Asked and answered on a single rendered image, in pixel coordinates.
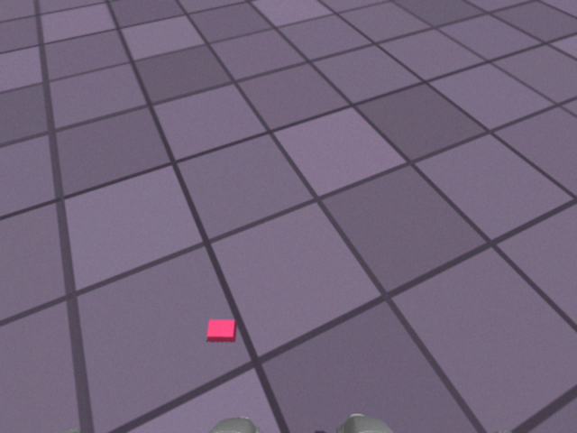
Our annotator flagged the small box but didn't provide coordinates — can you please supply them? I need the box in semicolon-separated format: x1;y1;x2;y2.
206;319;237;342

